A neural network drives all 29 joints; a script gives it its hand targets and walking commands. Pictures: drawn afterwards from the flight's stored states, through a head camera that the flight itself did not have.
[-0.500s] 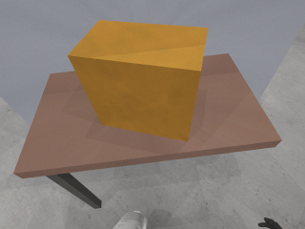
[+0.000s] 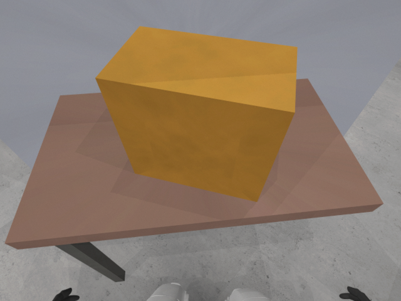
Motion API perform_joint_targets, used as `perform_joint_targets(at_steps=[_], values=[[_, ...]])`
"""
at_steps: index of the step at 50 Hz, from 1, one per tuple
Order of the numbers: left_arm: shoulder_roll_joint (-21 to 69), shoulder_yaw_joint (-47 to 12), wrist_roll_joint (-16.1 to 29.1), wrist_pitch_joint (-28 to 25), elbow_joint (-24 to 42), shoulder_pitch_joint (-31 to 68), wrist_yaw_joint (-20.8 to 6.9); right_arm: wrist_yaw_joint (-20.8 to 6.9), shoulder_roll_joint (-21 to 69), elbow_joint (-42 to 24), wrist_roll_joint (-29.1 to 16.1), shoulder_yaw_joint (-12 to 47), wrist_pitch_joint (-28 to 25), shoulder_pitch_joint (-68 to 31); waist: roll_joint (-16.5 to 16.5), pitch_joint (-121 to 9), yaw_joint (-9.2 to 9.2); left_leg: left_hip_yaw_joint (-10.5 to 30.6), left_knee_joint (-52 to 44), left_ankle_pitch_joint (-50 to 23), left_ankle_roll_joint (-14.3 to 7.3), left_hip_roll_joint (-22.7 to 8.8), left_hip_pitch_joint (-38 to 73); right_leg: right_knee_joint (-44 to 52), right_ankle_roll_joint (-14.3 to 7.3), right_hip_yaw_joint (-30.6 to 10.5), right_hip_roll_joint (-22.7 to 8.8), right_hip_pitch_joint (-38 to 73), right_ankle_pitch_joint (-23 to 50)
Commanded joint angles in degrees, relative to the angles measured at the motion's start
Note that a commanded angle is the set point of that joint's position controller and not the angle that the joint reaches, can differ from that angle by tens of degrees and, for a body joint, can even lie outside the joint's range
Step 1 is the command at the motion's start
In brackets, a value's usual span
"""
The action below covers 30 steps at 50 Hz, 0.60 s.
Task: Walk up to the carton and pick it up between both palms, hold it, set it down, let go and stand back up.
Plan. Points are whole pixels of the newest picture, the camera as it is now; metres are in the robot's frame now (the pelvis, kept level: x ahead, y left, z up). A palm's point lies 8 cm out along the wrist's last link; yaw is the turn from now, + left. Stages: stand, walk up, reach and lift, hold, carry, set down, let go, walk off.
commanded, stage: walk up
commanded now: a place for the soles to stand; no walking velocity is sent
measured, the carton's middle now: (202, 120) +0.45 +0.01 +0.09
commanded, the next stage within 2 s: reach and lift in 1.50 s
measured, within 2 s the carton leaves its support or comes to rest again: neither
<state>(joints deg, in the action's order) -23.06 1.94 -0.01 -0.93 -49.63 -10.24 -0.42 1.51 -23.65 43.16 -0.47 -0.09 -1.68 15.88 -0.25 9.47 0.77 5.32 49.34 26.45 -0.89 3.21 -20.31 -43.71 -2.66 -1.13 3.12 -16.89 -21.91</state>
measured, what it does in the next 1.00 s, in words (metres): stands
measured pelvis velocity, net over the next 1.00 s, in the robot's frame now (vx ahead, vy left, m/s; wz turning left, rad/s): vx -0.03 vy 0.01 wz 0.00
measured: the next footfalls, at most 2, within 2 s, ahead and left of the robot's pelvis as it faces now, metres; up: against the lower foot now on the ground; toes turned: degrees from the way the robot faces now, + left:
none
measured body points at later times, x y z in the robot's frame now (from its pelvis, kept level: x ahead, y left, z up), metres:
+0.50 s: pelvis -0.02 +0.01 +0.00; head +0.00 +0.02 +0.45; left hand +0.07 +0.33 -0.12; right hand +0.07 -0.30 -0.09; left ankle +0.02 +0.12 -0.71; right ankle +0.02 -0.10 -0.71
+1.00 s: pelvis -0.03 +0.01 +0.00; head -0.01 +0.02 +0.45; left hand +0.06 +0.32 -0.12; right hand +0.06 -0.31 -0.09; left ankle +0.02 +0.12 -0.71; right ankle +0.02 -0.10 -0.71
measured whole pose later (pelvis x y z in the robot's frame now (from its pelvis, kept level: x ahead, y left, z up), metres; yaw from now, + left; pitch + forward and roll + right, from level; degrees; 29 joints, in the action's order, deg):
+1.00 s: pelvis -0.03 +0.01 +0.00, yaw +0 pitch -7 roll +0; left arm -23.1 1.9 0.0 0.3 -53.4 -8.8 -1.7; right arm 1.5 -23.5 43.2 0.7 -0.1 -2.0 15.9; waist -1.0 9.5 0.8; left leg 5.3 44.1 19.6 -0.9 3.2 -17.8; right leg -43.1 -2.0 -1.1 3.0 -17.1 -19.1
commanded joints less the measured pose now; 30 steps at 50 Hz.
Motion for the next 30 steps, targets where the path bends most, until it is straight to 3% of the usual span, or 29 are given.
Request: perform_joint_targets(at_steps=[1, 2, 3, 4, 5, 6, 7, 8, 10, 12, 13, 14, 15, 16, 17, 18, 20, 21, 22, 23, 24, 26, 27, 28, 29, 30], values=[[-13.99, 4.71, -0.74, -1.40, 3.41, 1.43, 0.96, 1.11, -12.18, 0.81, -0.16, -4.16, -1.25, 1.08, -6.82, -11.99, -0.59, -2.16, -1.79, 2.47, -2.25, -1.95, -0.81, 13.69, -8.38, -16.84, -19.64, 8.57, 39.53], [-13.62, 4.29, -0.64, -0.94, 3.78, 3.55, 0.66, 1.17, -11.57, 1.38, 0.28, -4.04, -1.76, 2.66, -6.76, -11.84, -2.36, -3.29, -10.24, -1.88, -2.70, -2.24, 4.04, 11.03, -7.48, -13.81, -17.45, 5.39, 36.70], [-13.34, 4.17, -0.48, -0.52, 3.89, 4.74, 0.41, 1.25, -11.63, 2.20, 0.84, -4.29, -2.35, 4.64, -5.27, -12.64, -3.40, 0.06, -17.01, -14.35, -3.64, -3.35, 9.99, 7.84, -4.72, -10.90, -14.88, 1.36, 30.93], [-11.53, 3.60, -0.14, -0.22, 4.53, 5.17, 0.26, 1.51, -14.37, 2.06, 1.86, -5.08, -2.83, 4.98, 0.65, -13.37, -3.08, 14.08, -21.04, -22.41, -6.49, -9.84, 13.40, 0.92, -1.28, -8.55, -10.39, -4.16, 24.03], [-10.33, 3.35, 0.27, 0.51, 4.40, 4.10, 0.21, 1.46, -17.10, 0.49, 1.78, -5.27, -3.18, 1.97, 6.54, -12.05, -1.39, 28.81, -24.00, -27.34, -12.75, -19.13, 8.63, -5.11, 2.14, -3.48, -4.00, -5.79, 2.02], [-11.64, 3.82, 0.26, 1.16, 4.10, 4.43, 0.48, 1.32, -17.64, 0.47, 1.27, -4.97, -3.14, 1.54, 6.72, -11.39, -1.32, 32.32, -24.86, -27.92, -17.30, -21.30, 6.26, -8.36, 1.70, -3.93, -2.28, -4.53, -15.12], [-11.63, 3.78, 0.06, 1.21, 4.28, 3.88, 0.36, 1.44, -17.44, 0.18, 1.69, -4.99, -3.28, 0.45, 6.80, -10.13, -1.10, 33.12, -24.87, -27.39, -18.02, -21.52, 5.69, -9.29, 1.23, -5.18, -2.83, -5.68, -16.49], [-11.53, 3.75, -0.02, 0.88, 3.90, 3.86, 0.19, 1.62, -17.01, 0.11, 1.71, -4.79, -3.33, -0.76, 6.48, -8.72, -0.84, 31.34, -23.92, -29.38, -17.56, -20.08, 5.57, -7.48, 0.89, -5.41, -3.47, -5.92, -13.76], [-12.09, 4.00, -0.17, 0.27, 2.35, 1.42, 0.02, 1.51, -15.77, -0.58, 1.48, -4.65, -3.05, -3.52, 8.11, -8.88, 0.59, 26.82, -22.01, -33.39, -14.01, -17.52, 4.70, -0.54, 0.65, -4.43, -3.98, -2.80, -5.09], [-12.28, 4.32, -0.66, -0.30, 0.96, -1.50, 0.23, 1.27, -14.55, -1.02, 0.89, -4.22, -2.49, -5.28, 5.71, -10.55, 2.23, 21.97, -18.04, -32.11, -10.84, -15.18, 0.10, 8.04, 0.00, -5.67, -5.94, 5.40, 6.94], [-13.58, 4.69, -1.18, -0.74, 0.98, -1.53, 0.38, 1.17, -12.96, -1.05, 0.48, -3.58, -2.28, -4.55, 2.69, -11.55, 2.30, 16.58, -14.32, -28.28, -7.24, -11.02, -3.20, 14.19, -1.07, -11.38, -9.40, 10.00, 10.38], [-15.11, 4.93, -1.43, -1.19, 1.23, -0.07, 0.39, 1.01, -11.11, -0.58, 0.04, -3.23, -1.84, -3.44, -1.56, -10.07, 1.42, 8.35, -8.98, -18.47, -3.30, -4.71, -5.25, 21.62, -3.59, -19.20, -14.38, 9.51, 6.77], [-16.26, 4.72, -1.09, -1.41, 1.70, 1.82, -0.11, 1.16, -10.65, 0.13, -0.14, -3.41, -1.16, -2.96, -3.33, -8.13, 0.42, 2.49, -3.76, -2.66, -2.01, 0.75, -2.82, 24.97, -6.33, -23.84, -19.65, 4.20, 5.73], [-16.25, 4.53, -0.94, -1.43, 1.66, 4.10, -0.33, 1.11, -11.82, 1.10, 0.46, -3.94, -1.08, -2.45, -4.10, -7.22, -0.18, 0.00, -2.01, 3.10, -1.71, 0.16, -0.91, 24.35, -9.52, -24.28, -21.37, 2.05, 4.84], [-15.69, 4.53, -0.86, -1.38, 1.41, 4.64, -0.33, 0.85, -12.10, 1.82, 0.65, -4.12, -1.32, -1.12, -3.58, -7.75, -0.46, -1.03, -1.29, 3.27, -1.66, -0.79, 0.04, 23.31, -10.31, -24.35, -21.60, 1.46, 4.69], [-15.42, 4.43, -0.93, -1.14, 1.62, 5.64, -0.32, 0.74, -11.86, 1.86, 0.66, -4.21, -1.69, 0.13, -4.99, -7.72, -1.26, -1.52, -2.84, 1.08, -2.05, -1.27, 1.34, 21.77, -10.57, -22.43, -20.71, 0.03, 5.86], [-14.08, 4.06, -0.65, -0.50, 2.71, 7.85, -0.50, 0.56, -12.86, 2.70, 1.00, -4.62, -2.37, 3.38, -4.88, -8.53, -2.93, 0.49, -10.31, -7.43, -3.56, -2.40, 8.84, 17.01, -7.40, -16.67, -16.82, -5.92, 6.18], [-13.07, 3.82, -0.68, -0.07, 2.78, 7.64, -0.55, 0.64, -13.73, 2.83, 1.32, -5.00, -2.74, 3.86, -1.93, -8.61, -3.28, 7.61, -16.05, -9.61, -5.22, -5.48, 10.15, 12.55, -4.38, -12.81, -12.90, -7.79, 5.27], [-12.11, 3.67, -0.47, 0.37, 2.69, 7.15, -0.68, 0.61, -15.51, 1.85, 1.68, -5.11, -3.09, 2.65, 1.88, -8.24, -2.92, 18.49, -22.84, -7.05, -8.48, -11.11, 7.80, 6.14, -1.20, -9.02, -7.62, -8.30, 1.28], [-11.71, 3.82, -0.48, 0.73, 2.16, 5.52, -0.62, 0.63, -16.96, 1.35, 1.57, -5.20, -3.10, 0.80, 6.13, -7.51, -1.38, 27.60, -27.55, -6.24, -13.39, -17.34, 1.17, -1.73, 0.42, -3.67, -3.49, -4.15, -6.76], [-11.85, 4.23, -0.55, 0.96, 1.91, 3.26, -0.58, 0.64, -17.75, 0.26, 1.84, -5.17, -3.05, -1.61, 6.81, -6.50, -0.08, 31.69, -29.23, -6.55, -15.35, -19.77, -1.75, -3.71, 0.40, -3.37, -2.69, -2.78, -10.18], [-12.26, 4.54, -0.61, 0.73, 0.85, 0.78, -0.79, 0.93, -17.64, -0.68, 2.08, -5.18, -2.85, -5.55, 7.04, -5.75, 1.54, 29.62, -28.62, -4.90, -14.99, -18.36, -5.94, -1.62, -0.19, -4.52, -3.57, 1.09, -7.98], [-12.60, 4.83, -0.90, 0.34, 0.21, -0.17, -0.78, 0.96, -16.54, -0.89, 2.00, -4.83, -2.68, -6.71, 7.08, -5.88, 2.24, 27.12, -26.96, -4.75, -13.27, -16.92, -7.96, 1.36, -0.42, -4.41, -4.37, 3.94, -5.52], [-12.62, 4.86, -1.25, -0.03, -0.14, -0.68, -0.75, 0.93, -15.08, -1.16, 1.80, -4.33, -2.47, -6.74, 4.87, -5.69, 2.57, 24.37, -25.23, -4.30, -11.27, -15.24, -9.91, 5.62, -1.02, -5.57, -5.00, 6.18, -3.91], [-13.05, 4.93, -1.53, -0.31, -0.15, -0.60, -0.70, 0.79, -14.05, -0.70, 1.55, -4.00, -2.26, -5.80, 2.15, -5.61, 2.45, 19.37, -22.16, -3.15, -8.33, -11.58, -10.76, 13.17, -1.96, -10.19, -7.20, 7.06, -5.90], [-14.31, 4.98, -1.74, -0.68, -0.03, 0.12, -0.77, 0.64, -12.48, -0.20, 1.04, -3.77, -1.99, -4.89, -2.05, -4.94, 2.00, 11.91, -16.60, -1.35, -5.04, -5.98, -11.00, 21.84, -3.44, -16.64, -10.64, 7.16, -10.67]])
